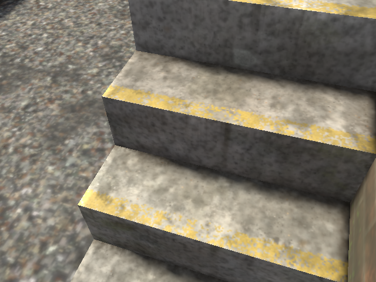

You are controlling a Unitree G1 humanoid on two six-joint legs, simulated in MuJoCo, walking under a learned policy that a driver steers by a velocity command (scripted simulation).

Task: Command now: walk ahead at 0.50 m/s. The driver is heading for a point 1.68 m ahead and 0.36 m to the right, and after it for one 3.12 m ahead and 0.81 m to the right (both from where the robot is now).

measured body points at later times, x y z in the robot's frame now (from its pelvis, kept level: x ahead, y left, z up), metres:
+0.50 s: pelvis -0.01 +0.00 +0.00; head +0.00 -0.01 +0.45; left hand +0.00 +0.27 -0.13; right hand +0.11 -0.23 -0.14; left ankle +0.00 +0.16 -0.75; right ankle -0.06 -0.18 -0.75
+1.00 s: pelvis -0.01 +0.01 +0.00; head -0.01 +0.00 +0.45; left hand -0.04 +0.27 -0.14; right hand +0.03 -0.25 -0.15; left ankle +0.00 +0.16 -0.75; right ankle -0.06 -0.18 -0.75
